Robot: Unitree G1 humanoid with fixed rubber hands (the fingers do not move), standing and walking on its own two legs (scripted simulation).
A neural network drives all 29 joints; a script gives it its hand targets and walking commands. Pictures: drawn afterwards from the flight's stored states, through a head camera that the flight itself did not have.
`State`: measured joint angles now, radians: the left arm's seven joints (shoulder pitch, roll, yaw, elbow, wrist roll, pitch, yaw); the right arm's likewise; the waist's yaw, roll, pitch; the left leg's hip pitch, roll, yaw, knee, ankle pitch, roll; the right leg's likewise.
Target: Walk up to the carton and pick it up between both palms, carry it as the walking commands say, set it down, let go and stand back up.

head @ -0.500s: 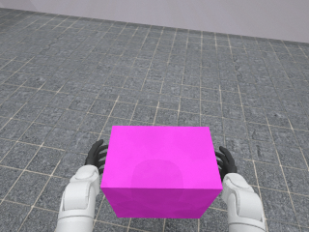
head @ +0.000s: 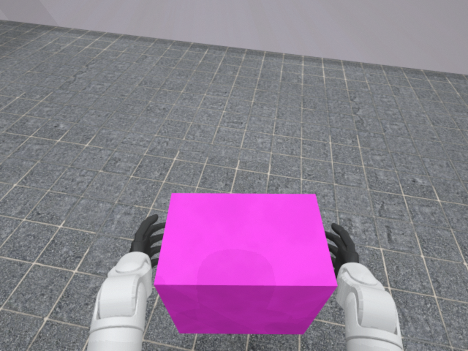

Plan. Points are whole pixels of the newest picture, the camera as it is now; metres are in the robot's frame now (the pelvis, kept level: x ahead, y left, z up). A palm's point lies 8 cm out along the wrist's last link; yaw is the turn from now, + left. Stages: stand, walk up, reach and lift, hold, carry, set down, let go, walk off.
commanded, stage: carry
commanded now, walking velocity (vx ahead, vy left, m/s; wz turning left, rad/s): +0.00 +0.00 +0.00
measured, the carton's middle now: (242, 268) +0.28 -0.01 -0.04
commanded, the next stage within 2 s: none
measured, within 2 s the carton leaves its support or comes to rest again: neither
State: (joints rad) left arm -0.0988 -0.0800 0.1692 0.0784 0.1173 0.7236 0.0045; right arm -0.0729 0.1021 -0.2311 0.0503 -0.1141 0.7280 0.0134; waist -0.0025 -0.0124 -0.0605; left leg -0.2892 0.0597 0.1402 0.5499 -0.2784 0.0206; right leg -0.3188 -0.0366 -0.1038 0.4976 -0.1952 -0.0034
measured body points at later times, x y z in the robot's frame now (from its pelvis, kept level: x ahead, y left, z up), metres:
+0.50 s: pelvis -0.01 +0.00 +0.00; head -0.02 +0.01 +0.45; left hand +0.27 +0.17 +0.01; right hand +0.27 -0.18 +0.02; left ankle +0.01 +0.10 -0.73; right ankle +0.04 -0.12 -0.73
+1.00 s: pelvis -0.01 +0.01 +0.00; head -0.03 +0.01 +0.45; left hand +0.25 +0.17 +0.05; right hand +0.24 -0.18 +0.05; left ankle +0.01 +0.10 -0.73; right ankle +0.04 -0.12 -0.73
